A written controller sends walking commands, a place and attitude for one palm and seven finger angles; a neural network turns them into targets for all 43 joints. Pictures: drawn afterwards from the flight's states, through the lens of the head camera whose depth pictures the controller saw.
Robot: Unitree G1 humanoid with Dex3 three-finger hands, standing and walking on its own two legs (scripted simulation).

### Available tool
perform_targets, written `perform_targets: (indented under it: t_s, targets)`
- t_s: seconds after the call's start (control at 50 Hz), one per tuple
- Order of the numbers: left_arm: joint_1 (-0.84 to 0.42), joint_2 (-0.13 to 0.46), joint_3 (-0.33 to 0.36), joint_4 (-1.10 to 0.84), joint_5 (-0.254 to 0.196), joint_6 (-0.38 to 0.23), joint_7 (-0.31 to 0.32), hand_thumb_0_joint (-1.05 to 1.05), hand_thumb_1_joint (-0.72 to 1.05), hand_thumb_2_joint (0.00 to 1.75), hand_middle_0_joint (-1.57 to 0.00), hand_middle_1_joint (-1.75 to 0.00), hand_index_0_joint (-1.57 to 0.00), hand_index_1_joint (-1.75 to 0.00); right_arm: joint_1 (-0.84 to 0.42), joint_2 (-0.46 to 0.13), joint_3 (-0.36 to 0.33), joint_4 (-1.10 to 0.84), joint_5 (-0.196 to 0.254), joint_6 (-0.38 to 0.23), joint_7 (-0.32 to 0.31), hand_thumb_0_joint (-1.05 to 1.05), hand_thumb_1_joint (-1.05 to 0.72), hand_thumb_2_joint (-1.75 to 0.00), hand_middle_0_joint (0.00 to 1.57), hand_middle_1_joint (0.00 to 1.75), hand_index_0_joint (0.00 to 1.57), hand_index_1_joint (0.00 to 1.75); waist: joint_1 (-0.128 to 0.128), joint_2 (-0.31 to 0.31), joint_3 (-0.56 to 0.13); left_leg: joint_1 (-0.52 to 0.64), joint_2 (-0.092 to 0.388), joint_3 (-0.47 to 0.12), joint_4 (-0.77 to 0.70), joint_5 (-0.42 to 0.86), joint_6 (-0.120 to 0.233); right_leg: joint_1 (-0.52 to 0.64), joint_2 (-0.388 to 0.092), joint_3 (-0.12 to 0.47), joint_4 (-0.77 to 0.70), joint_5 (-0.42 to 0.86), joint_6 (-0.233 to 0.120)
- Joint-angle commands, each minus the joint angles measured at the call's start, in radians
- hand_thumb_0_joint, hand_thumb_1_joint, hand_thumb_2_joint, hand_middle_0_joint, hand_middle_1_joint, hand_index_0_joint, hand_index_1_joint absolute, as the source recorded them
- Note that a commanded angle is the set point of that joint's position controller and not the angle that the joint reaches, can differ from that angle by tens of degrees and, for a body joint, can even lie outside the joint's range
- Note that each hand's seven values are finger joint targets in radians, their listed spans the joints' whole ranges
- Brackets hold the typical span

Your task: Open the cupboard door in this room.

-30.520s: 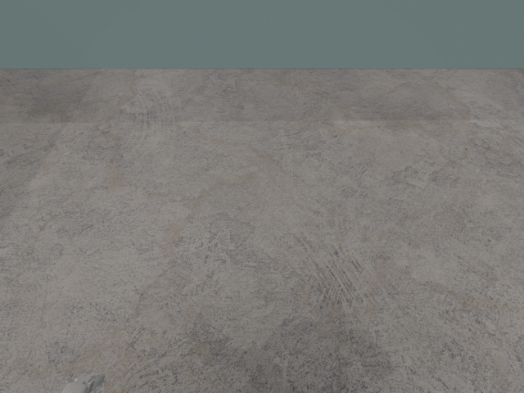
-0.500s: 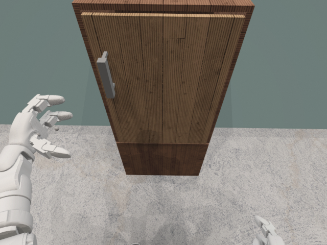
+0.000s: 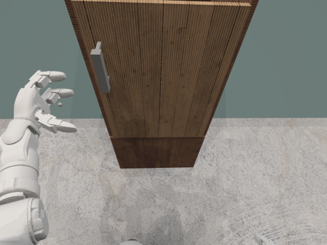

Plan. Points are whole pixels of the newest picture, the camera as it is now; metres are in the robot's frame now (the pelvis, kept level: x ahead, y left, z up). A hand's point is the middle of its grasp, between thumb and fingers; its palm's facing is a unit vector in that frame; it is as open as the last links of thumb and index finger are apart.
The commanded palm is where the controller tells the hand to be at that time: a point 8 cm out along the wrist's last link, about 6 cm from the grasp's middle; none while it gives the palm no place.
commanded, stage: move the hooked fingers beside the handle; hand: left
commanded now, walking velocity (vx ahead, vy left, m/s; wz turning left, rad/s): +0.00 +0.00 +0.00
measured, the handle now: (102, 68) +0.57 +0.19 +0.09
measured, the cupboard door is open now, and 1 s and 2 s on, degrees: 0 0 0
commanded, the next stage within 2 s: slide the fingers in behind the handle in 1.52 s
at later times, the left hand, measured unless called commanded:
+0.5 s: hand (66, 84) +0.48 +0.26 +0.11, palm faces +0.06 -1.00 +0.01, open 14.0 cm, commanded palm +0.46 +0.31 +0.10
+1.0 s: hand (71, 77) +0.52 +0.27 +0.10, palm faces +0.05 -1.00 +0.01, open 14.0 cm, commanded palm +0.49 +0.32 +0.10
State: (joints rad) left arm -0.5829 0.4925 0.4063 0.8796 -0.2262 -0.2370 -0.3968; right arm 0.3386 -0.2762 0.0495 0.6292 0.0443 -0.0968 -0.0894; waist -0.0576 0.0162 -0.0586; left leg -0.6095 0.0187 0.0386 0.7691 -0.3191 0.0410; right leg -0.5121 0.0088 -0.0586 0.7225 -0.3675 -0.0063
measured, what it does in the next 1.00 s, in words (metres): stands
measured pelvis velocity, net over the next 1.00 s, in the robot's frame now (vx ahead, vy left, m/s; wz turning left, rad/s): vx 0.02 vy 0.00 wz -0.05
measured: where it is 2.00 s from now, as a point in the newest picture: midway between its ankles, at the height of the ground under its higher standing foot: outside the picture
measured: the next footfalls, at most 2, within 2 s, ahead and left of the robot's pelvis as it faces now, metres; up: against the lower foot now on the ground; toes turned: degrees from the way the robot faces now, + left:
none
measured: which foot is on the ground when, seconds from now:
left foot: down 0.00-1.00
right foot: down 0.00-1.00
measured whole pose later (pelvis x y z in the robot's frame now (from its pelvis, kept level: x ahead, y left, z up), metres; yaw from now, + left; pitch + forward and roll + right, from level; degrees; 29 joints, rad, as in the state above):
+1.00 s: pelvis +0.02 +0.00 -0.02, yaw -3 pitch +19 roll -4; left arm -0.92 0.76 0.54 1.25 -0.11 -0.28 -0.43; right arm 0.43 -0.28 0.06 0.61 0.02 0.08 -0.07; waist -0.18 0.01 -0.09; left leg -0.84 0.06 0.04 0.89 -0.39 0.04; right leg -0.73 0.05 -0.05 0.80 -0.40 -0.01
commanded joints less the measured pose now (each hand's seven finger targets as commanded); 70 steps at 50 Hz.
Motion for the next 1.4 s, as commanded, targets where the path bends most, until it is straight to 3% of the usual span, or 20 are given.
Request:
perform_targets:
  t_s: [0.0, 0.16, 0.38, 0.4, 0.46, 0.5, 0.6, 0.7, 0.84, 0.9, 0.94, 0.98, 1.02, 1.08, 1.12, 1.16, 1.2, 1.26, 1.3, 1.38]
  targets:
    - [-0.422, 0.289, 0.047, -0.134, -0.006, -0.069, 0.003, 0.00, -0.50, 0.30, -0.30, -1.20, -0.30, -1.20, 0.061, -0.179, -0.070, -0.099, 0.000, -0.013, -0.004, 0.00, -0.90, -0.90, 0.20, 0.30, 0.20, 0.30, -0.009, 0.083, -0.317, 0.323, 0.007, -0.113, -0.096, 0.223, -0.019, -0.055, 0.034, 0.014, -0.075, 0.199, -0.024]
    - [-0.567, 0.349, 0.067, -0.052, 0.016, -0.119, 0.007, 0.00, -0.50, 0.30, -0.30, -1.20, -0.30, -1.20, 0.104, -0.187, -0.075, -0.081, -0.008, 0.025, -0.003, 0.00, -0.90, -0.90, 0.20, 0.30, 0.20, 0.30, -0.035, 0.087, -0.374, 0.305, 0.007, -0.104, -0.052, 0.241, -0.011, -0.074, 0.040, 0.025, -0.051, 0.214, -0.021]
    - [-0.698, 0.506, 0.117, 0.106, 0.050, -0.121, -0.026, 0.00, -0.50, 0.30, -0.30, -1.20, -0.30, -1.20, 0.162, -0.204, -0.070, -0.060, -0.009, 0.078, -0.011, 0.00, -0.90, -0.90, 0.20, 0.30, 0.20, 0.30, -0.075, 0.091, -0.394, 0.190, 0.007, -0.082, -0.002, 0.221, 0.005, -0.074, 0.043, 0.050, -0.036, 0.247, -0.006]
    - [-0.678, 0.538, 0.142, 0.120, 0.054, -0.122, -0.030, 0.00, -0.50, 0.30, -0.30, -1.20, -0.30, -1.20, 0.168, -0.204, -0.071, -0.062, -0.009, 0.084, -0.013, 0.00, -0.90, -0.90, 0.20, 0.30, 0.20, 0.30, -0.064, 0.100, -0.419, 0.174, 0.004, -0.074, 0.006, 0.223, 0.005, -0.051, 0.042, 0.059, -0.033, 0.259, -0.005]
    - [-0.705, 0.539, 0.128, 0.155, 0.057, -0.117, -0.044, 0.00, -0.50, 0.30, -0.30, -1.20, -0.30, -1.20, 0.184, -0.203, -0.066, -0.059, -0.010, 0.096, -0.013, 0.00, -0.90, -0.90, 0.20, 0.30, 0.20, 0.30, -0.084, 0.098, -0.394, 0.151, 0.005, -0.073, 0.019, 0.231, 0.011, -0.069, 0.047, 0.058, -0.028, 0.272, -0.004]
    - [-0.707, 0.581, 0.150, 0.157, 0.064, -0.115, -0.054, 0.00, -0.50, 0.30, -0.30, -1.20, -0.30, -1.20, 0.199, -0.208, -0.069, -0.059, -0.012, 0.105, -0.013, 0.00, -0.90, -0.90, 0.20, 0.30, 0.20, 0.30, -0.077, 0.121, -0.446, 0.163, 0.007, -0.072, 0.027, 0.257, 0.008, -0.061, 0.046, 0.059, -0.021, 0.293, -0.002]
    - [-0.746, 0.607, 0.152, 0.169, 0.073, -0.104, -0.065, 0.00, -0.50, 0.30, -0.30, -1.20, -0.30, -1.20, 0.224, -0.211, -0.069, -0.058, -0.014, 0.128, -0.012, 0.00, -0.90, -0.90, 0.20, 0.30, 0.20, 0.30, -0.089, 0.141, -0.451, 0.168, 0.011, -0.077, 0.042, 0.281, 0.009, -0.093, 0.052, 0.054, -0.016, 0.297, -0.001]
    - [-0.805, 0.570, 0.109, 0.187, 0.083, -0.099, -0.054, 0.00, -0.50, 0.30, -0.30, -1.20, -0.30, -1.20, 0.238, -0.213, -0.066, -0.052, -0.018, 0.138, -0.012, 0.00, -0.90, -0.90, 0.20, 0.30, 0.20, 0.30, -0.120, 0.171, -0.441, 0.202, 0.018, -0.089, 0.046, 0.279, 0.006, -0.165, 0.056, 0.044, -0.020, 0.255, -0.003]
    - [-0.751, 0.599, 0.146, 0.191, 0.095, -0.094, -0.037, 0.00, -0.50, 0.30, -0.30, -1.20, -0.30, -1.20, 0.258, -0.215, -0.068, -0.064, -0.027, 0.157, 0.000, 0.00, -0.90, -0.90, 0.20, 0.30, 0.20, 0.30, -0.098, 0.152, -0.467, 0.212, 0.024, -0.097, 0.053, 0.332, 0.000, -0.161, 0.061, 0.030, -0.002, 0.277, -0.005]
    - [-0.743, 0.624, 0.178, 0.132, 0.095, -0.112, -0.028, 0.00, -0.50, 0.30, -0.30, -1.20, -0.30, -1.20, 0.258, -0.213, -0.073, -0.072, -0.031, 0.163, 0.004, 0.00, -0.90, -0.90, 0.20, 0.30, 0.20, 0.30, -0.082, 0.199, -0.519, 0.259, 0.026, -0.094, 0.062, 0.396, -0.006, -0.153, 0.064, 0.029, 0.009, 0.317, -0.007]
    - [-0.714, 0.613, 0.177, 0.154, 0.093, -0.107, -0.027, 0.00, -0.50, 0.30, -0.30, -1.20, -0.30, -1.20, 0.255, -0.212, -0.073, -0.075, -0.029, 0.167, 0.008, 0.00, -0.90, -0.90, 0.20, 0.30, 0.20, 0.30, -0.086, 0.156, -0.486, 0.233, 0.026, -0.093, 0.061, 0.385, -0.003, -0.148, 0.067, 0.026, 0.006, 0.318, -0.006]
    - [-0.714, 0.645, 0.203, 0.132, 0.094, -0.113, -0.025, 0.00, -0.50, 0.30, -0.30, -1.20, -0.30, -1.20, 0.253, -0.214, -0.075, -0.078, -0.031, 0.169, 0.009, 0.00, -0.90, -0.90, 0.20, 0.30, 0.20, 0.30, -0.076, 0.191, -0.506, 0.243, 0.024, -0.091, 0.063, 0.415, -0.005, -0.132, 0.067, 0.029, 0.012, 0.344, -0.008]
    - [-0.696, 0.631, 0.197, 0.100, 0.095, -0.120, -0.029, 0.00, -0.50, 0.30, -0.30, -1.20, -0.30, -1.20, 0.249, -0.209, -0.077, -0.082, -0.030, 0.172, 0.011, 0.00, -0.90, -0.90, 0.20, 0.30, 0.20, 0.30, -0.070, 0.209, -0.523, 0.277, 0.026, -0.092, 0.066, 0.452, -0.009, -0.136, 0.069, 0.026, 0.014, 0.358, -0.009]
    - [-0.699, 0.537, 0.137, 0.059, 0.074, -0.126, -0.041, 0.00, -0.50, 0.30, -0.30, -1.20, -0.30, -1.20, 0.239, -0.203, -0.079, -0.078, -0.027, 0.178, 0.015, 0.00, -0.90, -0.90, 0.20, 0.30, 0.20, 0.30, -0.083, 0.240, -0.512, 0.350, 0.036, -0.107, 0.065, 0.500, -0.018, -0.193, 0.073, 0.015, 0.007, 0.332, -0.011]
    - [-0.662, 0.543, 0.156, 0.115, 0.063, -0.109, -0.044, 0.00, -0.50, 0.30, -0.30, -1.20, -0.30, -1.20, 0.241, -0.209, -0.082, -0.070, -0.028, 0.181, 0.013, 0.00, -0.90, -0.90, 0.20, 0.30, 0.20, 0.30, -0.084, 0.163, -0.467, 0.309, 0.036, -0.111, 0.056, 0.451, -0.014, -0.183, 0.074, 0.010, -0.001, 0.315, -0.012]
    - [-0.677, 0.480, 0.109, 0.081, 0.052, -0.105, -0.052, 0.00, -0.50, 0.30, -0.30, -1.20, -0.30, -1.20, 0.233, -0.202, -0.079, -0.075, -0.025, 0.180, 0.014, 0.00, -0.90, -0.90, 0.20, 0.30, 0.20, 0.30, -0.085, 0.202, -0.470, 0.330, 0.032, -0.110, 0.054, 0.478, -0.014, -0.189, 0.071, 0.008, 0.001, 0.321, -0.015]
    - [-0.661, 0.481, 0.113, 0.073, 0.055, -0.102, -0.043, 0.00, -0.50, 0.30, -0.30, -1.20, -0.30, -1.20, 0.229, -0.202, -0.082, -0.072, -0.027, 0.181, 0.016, 0.00, -0.90, -0.90, 0.20, 0.30, 0.20, 0.30, -0.080, 0.196, -0.479, 0.343, 0.034, -0.115, 0.052, 0.474, -0.019, -0.197, 0.069, 0.006, -0.001, 0.309, -0.013]
    - [-0.699, 0.465, 0.097, 0.110, 0.053, -0.102, -0.028, 0.00, -0.50, 0.30, -0.30, -1.20, -0.30, -1.20, 0.218, -0.204, -0.077, -0.068, -0.024, 0.178, 0.012, 0.00, -0.90, -0.90, 0.20, 0.30, 0.20, 0.30, -0.101, 0.132, -0.389, 0.277, 0.030, -0.116, 0.039, 0.376, -0.009, -0.209, 0.068, 0.006, -0.010, 0.266, -0.016]
    - [-0.734, 0.487, 0.101, 0.097, 0.068, -0.113, -0.013, 0.00, -0.50, 0.30, -0.30, -1.20, -0.30, -1.20, 0.211, -0.205, -0.076, -0.067, -0.026, 0.173, 0.011, 0.00, -0.90, -0.90, 0.20, 0.30, 0.20, 0.30, -0.096, 0.187, -0.416, 0.296, 0.031, -0.123, 0.037, 0.355, -0.017, -0.226, 0.063, 0.009, -0.004, 0.238, -0.017]
    - [-0.769, 0.477, 0.098, 0.076, 0.074, -0.140, 0.008, 0.00, -0.50, 0.30, -0.30, -1.20, -0.30, -1.20, 0.210, -0.203, -0.076, -0.059, -0.030, 0.162, 0.012, 0.00, -0.90, -0.90, 0.20, 0.30, 0.20, 0.30, -0.098, 0.189, -0.472, 0.340, 0.034, -0.138, 0.046, 0.378, -0.025, -0.233, 0.063, 0.009, 0.006, 0.233, -0.018]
